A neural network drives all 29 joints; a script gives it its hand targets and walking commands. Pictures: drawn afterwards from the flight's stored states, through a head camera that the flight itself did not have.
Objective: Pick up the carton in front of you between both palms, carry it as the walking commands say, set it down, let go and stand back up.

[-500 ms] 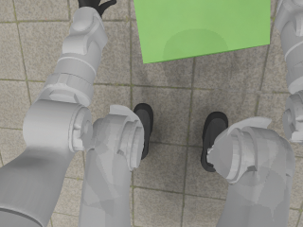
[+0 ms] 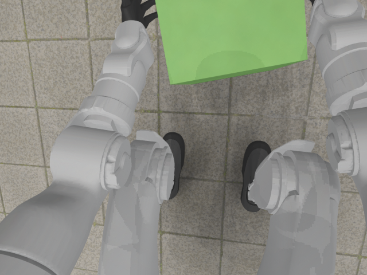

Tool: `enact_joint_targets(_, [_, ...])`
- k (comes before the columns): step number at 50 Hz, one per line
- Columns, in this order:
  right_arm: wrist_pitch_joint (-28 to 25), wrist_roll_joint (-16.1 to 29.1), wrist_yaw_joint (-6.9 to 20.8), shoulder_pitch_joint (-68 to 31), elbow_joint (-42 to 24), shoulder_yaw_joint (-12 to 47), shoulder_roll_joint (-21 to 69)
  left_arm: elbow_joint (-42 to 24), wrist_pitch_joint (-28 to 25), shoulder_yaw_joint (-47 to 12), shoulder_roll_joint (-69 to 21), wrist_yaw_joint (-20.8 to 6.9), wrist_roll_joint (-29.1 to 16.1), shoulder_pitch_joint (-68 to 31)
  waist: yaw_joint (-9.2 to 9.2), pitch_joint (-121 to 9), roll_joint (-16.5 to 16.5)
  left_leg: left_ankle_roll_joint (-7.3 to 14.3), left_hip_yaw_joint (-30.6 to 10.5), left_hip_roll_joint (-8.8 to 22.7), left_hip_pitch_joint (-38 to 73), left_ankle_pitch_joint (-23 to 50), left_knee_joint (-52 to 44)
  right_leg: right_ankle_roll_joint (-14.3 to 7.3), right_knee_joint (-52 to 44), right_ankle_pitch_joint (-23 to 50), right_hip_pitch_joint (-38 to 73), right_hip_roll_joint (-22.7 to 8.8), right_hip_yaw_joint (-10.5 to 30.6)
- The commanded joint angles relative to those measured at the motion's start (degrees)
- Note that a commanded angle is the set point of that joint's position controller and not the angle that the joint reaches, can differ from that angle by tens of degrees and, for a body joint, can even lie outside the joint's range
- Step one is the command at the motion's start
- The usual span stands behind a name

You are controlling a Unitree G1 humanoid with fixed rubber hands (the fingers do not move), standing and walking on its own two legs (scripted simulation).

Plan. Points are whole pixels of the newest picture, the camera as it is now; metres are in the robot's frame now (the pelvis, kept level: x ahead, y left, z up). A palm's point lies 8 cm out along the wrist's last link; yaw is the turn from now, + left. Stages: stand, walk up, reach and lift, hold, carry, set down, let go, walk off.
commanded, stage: reach and lift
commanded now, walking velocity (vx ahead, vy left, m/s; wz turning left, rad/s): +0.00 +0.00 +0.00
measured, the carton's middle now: (225, 25) +0.52 -0.03 -0.25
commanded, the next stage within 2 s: none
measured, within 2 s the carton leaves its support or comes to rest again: leaves its support in 0.26 s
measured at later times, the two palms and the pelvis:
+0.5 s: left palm (124, 13) +0.50 +0.11 -0.08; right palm out of the picture +0.52 -0.19 -0.09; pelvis +0.00 +0.00 +0.01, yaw -4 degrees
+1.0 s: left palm out of the picture +0.48 +0.11 +0.08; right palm out of the picture +0.48 -0.19 +0.07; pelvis +0.02 +0.01 +0.14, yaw -6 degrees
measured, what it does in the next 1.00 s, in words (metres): rises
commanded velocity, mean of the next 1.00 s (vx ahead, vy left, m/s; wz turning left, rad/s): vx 0.00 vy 0.00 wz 0.00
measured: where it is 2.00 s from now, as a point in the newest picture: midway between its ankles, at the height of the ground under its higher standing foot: (209, 182)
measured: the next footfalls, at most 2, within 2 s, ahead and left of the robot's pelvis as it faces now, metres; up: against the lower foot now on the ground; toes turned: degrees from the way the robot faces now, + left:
none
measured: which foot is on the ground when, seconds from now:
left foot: down 0.00-1.00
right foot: down 0.00-1.00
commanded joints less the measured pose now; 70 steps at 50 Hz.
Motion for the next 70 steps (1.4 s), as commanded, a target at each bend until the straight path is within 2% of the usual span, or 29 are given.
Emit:
enact_joint_targets(1, [-0.6,-1.0,5.5,-21.4,-5.9,4.9,25.4,-4.2,-0.3,-2.2,-23.0,-6.1,3.1,-16.0,1.28,-58.0,-10.2,0.3,3.5,-4.8,26.5,12.8,-6.9,-0.7,-11.2,12.2,32.2,3.9,0.9])
enact_joint_targets(2, [-0.3,-1.5,6.8,-23.4,-7.0,4.3,31.8,-7.3,0.4,-4.2,-29.0,-7.8,3.2,-21.2,-2.02,-58.6,-10.3,0.2,2.4,-4.7,25.3,12.5,-7.0,-1.1,-10.2,13.5,32.7,4.8,0.1])
enact_joint_targets(3, [0.0,-2.4,8.2,-23.4,-7.3,3.6,37.2,-6.6,1.2,-5.3,-34.6,-9.2,4.0,-22.6,-0.01,-57.6,-11.0,0.5,3.1,-5.3,25.8,12.4,-6.6,-0.7,-9.9,13.4,30.8,4.7,-0.6])
enact_joint_targets(8, [1.9,-5.7,10.9,-22.5,-10.5,0.4,48.3,-10.1,4.4,-3.8,-43.7,-14.0,6.3,-27.1,-2.2,-59.1,-9.6,0.1,5.2,-5.9,22.2,9.9,-5.4,-1.7,-10.1,13.3,32.4,5.9,-1.0])
enact_joint_targets(12, [3.0,-4.4,11.5,-23.5,-15.4,2.3,55.1,-13.7,5.8,-6.7,-50.9,-15.4,4.2,-27.7,-2.31,-65.9,-9.6,0.3,5.2,-6.3,24.4,14.3,-4.3,-1.4,-8.5,17.4,35.0,6.9,-2.4])
enact_joint_targets(13, [3.4,-2.9,11.3,-25.8,-19.6,4.4,56.3,-15.9,5.7,-7.4,-51.6,-15.5,2.5,-27.8,-0.31,-72.0,-11.6,0.2,6.5,-6.8,24.9,15.9,-3.9,-1.2,-8.6,20.0,40.2,6.3,-1.9])
enact_joint_targets(18, [5.5,-0.1,9.5,-24.7,-35.9,9.7,65.0,-28.7,8.7,-16.9,-57.0,-15.6,-1.9,-30.5,-2.26,-95.3,-13.1,-0.1,7.3,-6.9,29.8,21.1,-4.6,0.2,-9.2,28.4,57.4,8.5,-3.8])
enact_joint_targets(20, [7.2,0.1,9.3,-25.9,-40.4,12.1,67.0,-31.8,10.6,-17.4,-58.7,-15.4,-0.7,-28.9,-0.26,-98.5,-14.4,0.1,7.5,-7.5,31.7,19.7,-6.7,0.7,-10.6,25.6,57.9,9.2,-4.7])
enact_joint_targets(22, [10.0,-1.5,9.4,-21.3,-42.9,11.9,71.0,-36.7,12.2,-20.4,-59.6,-15.3,-0.4,-29.3,-3.32,-103.1,-14.9,0.0,6.5,-7.5,34.4,19.7,-8.9,1.0,-12.0,28.4,61.4,9.9,-5.3])
enact_joint_targets(25, [13.2,-4.0,10.8,-15.3,-37.5,9.0,76.5,-35.4,14.4,-19.5,-60.6,-16.8,4.5,-25.5,0.92,-91.8,-10.7,0.3,7.3,-7.6,30.1,11.5,-12.6,1.2,-16.5,17.6,53.5,10.6,-4.2])
enact_joint_targets(26, [14.0,-6.8,11.4,-13.7,-33.6,7.4,75.8,-33.8,14.9,-18.8,-61.6,-17.0,5.4,-25.7,-2.23,-87.8,-11.1,0.3,6.8,-7.5,29.9,9.3,-14.0,1.4,-17.9,14.7,50.0,10.4,-5.4])
enact_joint_targets(30, [15.8,-13.0,13.1,-8.8,-23.9,-1.8,77.8,-27.9,16.6,-11.4,-62.2,-18.3,12.0,-24.3,-1.53,-73.0,-11.0,1.1,5.6,-7.8,28.3,0.5,-19.0,0.3,-24.4,1.5,40.6,10.7,-4.7])
enact_joint_targets(32, [16.0,-14.6,13.9,-8.7,-19.9,-5.1,79.1,-26.1,17.2,-8.8,-62.4,-18.2,15.6,-21.0,1.78,-71.4,-10.2,1.7,5.3,-7.7,29.7,1.3,-21.9,0.5,-25.7,2.1,38.9,10.8,-4.8])
enact_joint_targets(33, [15.5,-16.0,14.2,-6.8,-19.3,-8.1,77.3,-24.8,17.4,-8.7,-63.1,-18.3,16.0,-20.5,-0.07,-71.1,-8.2,1.0,5.3,-7.9,31.8,1.8,-23.6,-0.3,-26.2,3.2,37.6,11.3,-5.5])
enact_joint_targets(35, [16.3,-19.4,14.4,-7.1,-15.6,-11.2,78.0,-22.3,17.8,-4.4,-62.4,-18.5,19.2,-18.5,1.36,-67.3,-10.4,1.8,4.6,-7.8,30.0,-0.6,-25.0,-0.5,-29.0,-0.4,36.9,11.1,-4.6])
enact_joint_targets(36, [16.1,-19.7,14.5,-6.3,-16.5,-12.3,76.5,-21.9,18.2,-4.9,-64.9,-18.7,18.8,-18.3,-1.29,-68.3,-6.9,1.3,4.7,-7.8,30.3,-0.3,-26.7,-0.7,-29.0,1.8,39.3,11.2,-5.2])
enact_joint_targets(37, [16.3,-19.5,14.6,-5.8,-17.9,-11.2,78.1,-24.3,17.8,-4.9,-64.7,-19.3,18.8,-18.3,0.22,-71.5,-9.1,1.5,4.8,-7.7,31.9,0.7,-26.7,-0.2,-30.6,1.5,42.3,11.1,-4.3])
enact_joint_targets(40, [16.3,-20.4,15.0,-5.1,-20.4,-11.5,78.5,-22.8,18.5,-7.3,-66.7,-20.3,17.8,-19.1,-2.94,-75.3,-6.8,0.7,5.1,-7.8,35.0,2.6,-29.7,-0.4,-33.1,6.8,47.2,11.0,-4.6])
enact_joint_targets(43, [16.6,-18.5,15.3,-4.7,-23.5,-8.2,81.9,-26.2,18.6,-9.9,-68.4,-20.7,16.4,-15.3,-0.8,-79.5,-7.5,1.2,3.7,-7.8,39.9,4.9,-31.7,0.3,-33.4,8.0,49.5,11.0,-5.5])
enact_joint_targets(44, [16.6,-18.0,15.4,-3.5,-25.5,-6.5,81.5,-26.4,19.0,-11.7,-69.6,-20.9,15.6,-15.7,-3.66,-80.3,-7.2,0.6,4.3,-7.9,40.0,6.5,-31.9,0.1,-35.2,10.0,52.8,11.0,-5.2])
enact_joint_targets(49, [16.9,-12.6,15.7,0.2,-32.3,0.6,85.6,-32.3,19.6,-20.8,-71.9,-21.3,11.7,-11.8,-2.03,-87.5,-3.6,0.1,3.5,-7.5,49.4,12.2,-35.4,0.7,-36.9,17.0,59.9,11.1,-5.1])
enact_joint_targets(52, [17.6,-11.8,15.4,0.1,-36.9,4.6,84.9,-34.0,19.7,-22.7,-72.8,-21.4,10.7,-9.6,-3.84,-86.7,-7.0,0.3,2.7,-7.5,53.0,11.7,-37.7,1.4,-39.8,16.3,63.9,11.4,-5.6])
enact_joint_targets(53, [17.9,-9.7,15.0,0.8,-37.5,6.9,87.6,-33.7,19.9,-23.0,-71.2,-21.4,11.4,-8.0,1.03,-88.0,-6.6,0.7,3.7,-7.6,53.9,12.6,-37.9,1.7,-40.8,16.6,65.7,11.2,-4.1])
enact_joint_targets(54, [17.9,-9.9,14.6,0.7,-37.2,6.8,87.4,-33.1,19.9,-23.4,-72.6,-21.5,11.2,-6.4,-2.13,-86.3,-7.2,0.9,2.7,-7.4,53.0,12.0,-38.5,1.9,-41.3,16.6,67.4,11.3,-4.5])
enact_joint_targets(56, [18.5,-11.2,14.4,5.1,-35.9,5.7,85.9,-31.8,20.3,-23.1,-72.5,-21.7,10.9,-3.5,-3.18,-81.8,-7.7,0.9,1.6,-7.3,54.7,9.7,-41.5,2.0,-43.9,15.1,67.8,11.5,-4.8])
enact_joint_targets(63, [17.5,-12.9,14.3,12.7,-34.3,4.6,87.3,-28.8,19.5,-21.7,-72.4,-22.1,13.6,5.5,-0.19,-73.2,-7.4,1.7,0.2,-6.8,60.0,12.6,-48.1,1.4,-51.0,17.5,73.2,10.9,-1.9])
enact_joint_targets(64, [17.3,-13.0,14.2,14.7,-35.9,5.1,88.7,-31.4,19.1,-23.2,-73.1,-22.1,12.9,5.2,-3.19,-74.0,-6.6,1.4,0.0,-7.0,62.8,11.9,-49.5,1.4,-51.9,17.4,76.0,11.2,-2.7])
enact_joint_targets(65, [17.3,-13.6,14.0,15.6,-34.5,3.8,88.3,-28.5,19.4,-21.1,-71.8,-22.1,14.5,7.5,-0.22,-69.8,-6.0,1.8,0.1,-7.1,61.6,11.7,-50.7,1.2,-53.8,16.5,75.3,10.6,-1.3])
enact_joint_targets(70, [16.8,-16.0,13.7,20.2,-35.5,2.7,88.4,-27.8,19.1,-20.6,-73.7,-22.9,15.7,11.0,-3.97,-65.1,-6.7,2.2,-2.5,-6.1,69.6,11.4,-56.4,0.8,-59.2,16.3,80.1,10.2,-1.1])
